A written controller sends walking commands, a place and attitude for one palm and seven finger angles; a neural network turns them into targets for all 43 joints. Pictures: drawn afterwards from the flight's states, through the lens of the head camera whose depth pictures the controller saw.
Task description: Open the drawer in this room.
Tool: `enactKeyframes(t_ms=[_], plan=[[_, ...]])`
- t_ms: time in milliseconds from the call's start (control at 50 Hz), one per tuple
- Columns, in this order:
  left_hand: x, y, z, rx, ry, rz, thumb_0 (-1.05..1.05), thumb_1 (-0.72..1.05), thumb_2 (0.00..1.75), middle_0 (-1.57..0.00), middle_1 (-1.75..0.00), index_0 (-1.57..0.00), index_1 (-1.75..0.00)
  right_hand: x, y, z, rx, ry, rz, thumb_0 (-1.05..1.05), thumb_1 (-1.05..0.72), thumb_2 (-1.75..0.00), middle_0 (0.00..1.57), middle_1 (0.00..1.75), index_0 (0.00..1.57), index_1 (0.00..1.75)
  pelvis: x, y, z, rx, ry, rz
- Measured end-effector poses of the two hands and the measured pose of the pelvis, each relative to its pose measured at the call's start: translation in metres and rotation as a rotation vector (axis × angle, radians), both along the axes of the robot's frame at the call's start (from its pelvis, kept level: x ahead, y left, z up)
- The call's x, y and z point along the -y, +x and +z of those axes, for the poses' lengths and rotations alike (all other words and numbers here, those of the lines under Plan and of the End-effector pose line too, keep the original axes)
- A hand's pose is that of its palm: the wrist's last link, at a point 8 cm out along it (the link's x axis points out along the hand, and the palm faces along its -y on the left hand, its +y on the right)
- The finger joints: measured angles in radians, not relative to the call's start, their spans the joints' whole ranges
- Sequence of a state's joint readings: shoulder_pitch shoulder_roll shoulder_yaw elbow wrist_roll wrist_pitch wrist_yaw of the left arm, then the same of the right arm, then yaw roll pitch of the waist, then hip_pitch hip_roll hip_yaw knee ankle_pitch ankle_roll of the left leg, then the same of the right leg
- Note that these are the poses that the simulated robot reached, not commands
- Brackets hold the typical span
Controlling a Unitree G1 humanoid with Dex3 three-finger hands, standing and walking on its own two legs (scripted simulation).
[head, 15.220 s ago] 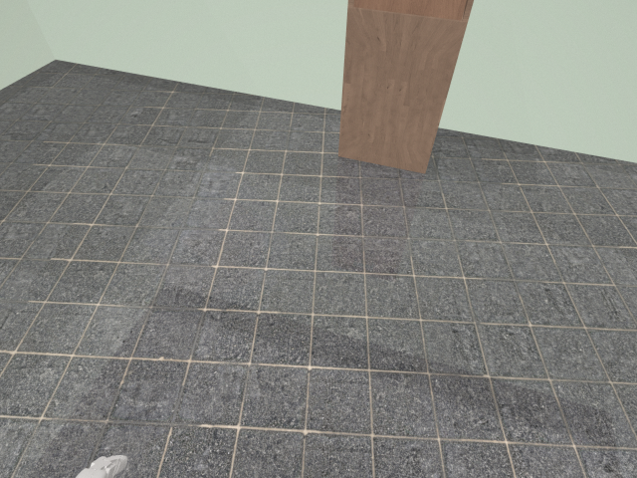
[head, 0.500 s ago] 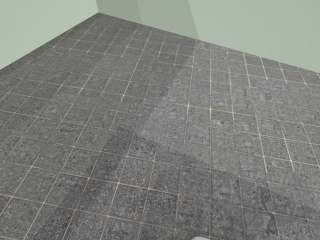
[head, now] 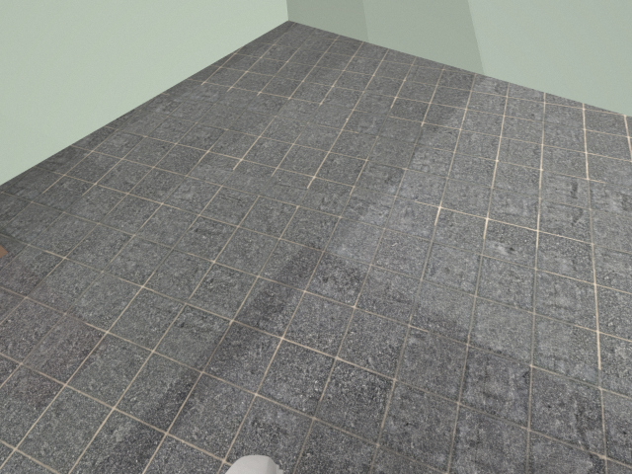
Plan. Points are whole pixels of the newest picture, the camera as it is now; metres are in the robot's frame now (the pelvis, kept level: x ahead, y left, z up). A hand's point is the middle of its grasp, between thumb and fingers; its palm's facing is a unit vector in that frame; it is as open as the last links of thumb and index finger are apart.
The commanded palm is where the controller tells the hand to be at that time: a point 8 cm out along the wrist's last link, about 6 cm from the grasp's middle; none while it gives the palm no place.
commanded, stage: turn or walk to find it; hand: left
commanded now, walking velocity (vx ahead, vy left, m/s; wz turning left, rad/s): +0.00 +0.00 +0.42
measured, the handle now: out of the picture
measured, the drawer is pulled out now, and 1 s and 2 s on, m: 0.00 0.00 0.00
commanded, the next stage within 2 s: stand and wait in 1.50 s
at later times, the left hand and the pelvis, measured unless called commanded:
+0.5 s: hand out of the picture +0.01 +0.26 -0.16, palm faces +0.23 -0.94 -0.26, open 7.4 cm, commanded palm none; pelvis -0.03 +0.03 +0.00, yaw +11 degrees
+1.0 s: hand out of the picture -0.09 +0.22 -0.18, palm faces +0.45 -0.86 -0.24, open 7.4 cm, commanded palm none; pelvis -0.05 +0.02 -0.01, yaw +26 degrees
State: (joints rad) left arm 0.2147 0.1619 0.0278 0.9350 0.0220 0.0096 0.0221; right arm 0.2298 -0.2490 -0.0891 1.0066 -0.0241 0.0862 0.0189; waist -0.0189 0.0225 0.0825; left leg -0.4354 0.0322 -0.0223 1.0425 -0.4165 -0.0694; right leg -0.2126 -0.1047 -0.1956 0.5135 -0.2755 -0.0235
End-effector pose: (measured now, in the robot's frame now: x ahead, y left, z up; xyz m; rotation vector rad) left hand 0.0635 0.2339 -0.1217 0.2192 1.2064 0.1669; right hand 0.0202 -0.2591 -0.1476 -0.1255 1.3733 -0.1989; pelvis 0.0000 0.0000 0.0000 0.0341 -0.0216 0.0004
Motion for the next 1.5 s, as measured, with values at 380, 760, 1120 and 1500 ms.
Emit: enactKeyframes(t_ms=[380,760,1120,1500], plan=[[-0.079,-0.091,-0.017,-0.087,-0.017,0.225,0.01,0.91,0.9,-0.2,-0.29,-0.19,-0.3,-0.078,0.085,0.028,0.204,-0.037,0.27,0.0,-0.9,-0.9,0.21,0.3,0.21,0.3,-0.045,-0.025,0.001,-0.007,-0.049,0.151],[-0.012,-0.099,0.004,0.025,0.021,0.319,0.01,0.91,0.9,-0.2,-0.3,-0.2,-0.3,-0.029,0.062,-0.007,0.042,0.029,0.331,0.01,-0.9,-0.9,0.2,0.3,0.2,0.3,0.0,-0.032,-0.002,-0.008,-0.008,0.33],[-0.045,-0.222,-0.034,-0.143,-0.047,0.566,0.01,0.91,0.9,-0.2,-0.29,-0.2,-0.3,-0.116,0.121,0.019,0.194,-0.024,0.594,0.0,-0.9,-0.9,0.2,0.3,0.2,0.3,-0.036,-0.056,-0.011,-0.004,-0.04,0.483],[-0.021,-0.18,0.001,0.076,0.056,0.616,0.01,0.91,0.9,-0.2,-0.29,-0.2,-0.3,-0.091,0.116,-0.011,0.092,0.055,0.663,0.0,-0.9,-0.9,0.21,0.3,0.21,0.3,0.002,-0.051,-0.01,-0.01,-0.024,0.647]])
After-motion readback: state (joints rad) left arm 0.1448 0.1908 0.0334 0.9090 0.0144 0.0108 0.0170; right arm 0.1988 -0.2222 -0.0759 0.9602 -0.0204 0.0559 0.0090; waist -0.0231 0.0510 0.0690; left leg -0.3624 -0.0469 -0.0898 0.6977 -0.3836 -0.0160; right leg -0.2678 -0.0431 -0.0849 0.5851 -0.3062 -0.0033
